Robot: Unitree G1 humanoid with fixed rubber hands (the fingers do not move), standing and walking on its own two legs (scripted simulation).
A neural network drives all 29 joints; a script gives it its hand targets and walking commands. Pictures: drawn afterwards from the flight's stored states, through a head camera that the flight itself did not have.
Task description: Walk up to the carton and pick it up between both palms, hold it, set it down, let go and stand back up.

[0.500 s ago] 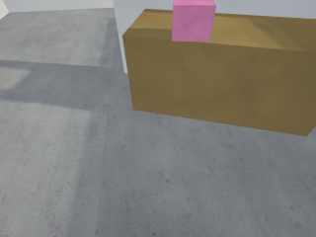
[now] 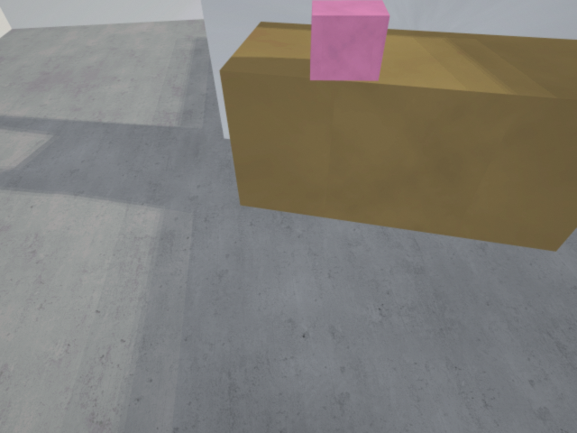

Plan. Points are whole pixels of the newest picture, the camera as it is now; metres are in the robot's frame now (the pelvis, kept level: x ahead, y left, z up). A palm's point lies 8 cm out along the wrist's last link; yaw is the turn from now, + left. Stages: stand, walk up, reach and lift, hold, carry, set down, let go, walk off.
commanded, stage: stand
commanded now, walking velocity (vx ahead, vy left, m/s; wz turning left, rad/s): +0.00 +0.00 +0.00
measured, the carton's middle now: (345, 40) +1.35 -0.18 +0.03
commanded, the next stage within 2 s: walk up in 1.28 s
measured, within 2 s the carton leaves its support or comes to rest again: neither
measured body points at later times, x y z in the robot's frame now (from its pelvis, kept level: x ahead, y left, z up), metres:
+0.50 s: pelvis -0.01 +0.00 +0.00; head -0.01 -0.01 +0.45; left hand +0.06 +0.27 -0.13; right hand +0.06 -0.28 -0.14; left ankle +0.01 +0.12 -0.74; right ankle +0.02 -0.13 -0.74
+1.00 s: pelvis +0.00 +0.00 +0.00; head +0.00 -0.01 +0.45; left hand +0.05 +0.26 -0.14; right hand +0.05 -0.27 -0.14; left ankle +0.01 +0.12 -0.74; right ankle +0.02 -0.13 -0.74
